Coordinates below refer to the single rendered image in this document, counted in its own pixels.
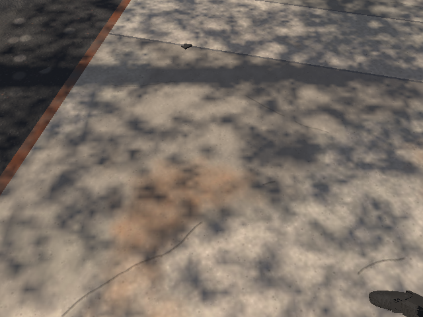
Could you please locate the robot right hand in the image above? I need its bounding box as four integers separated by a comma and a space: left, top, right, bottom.
369, 291, 423, 317

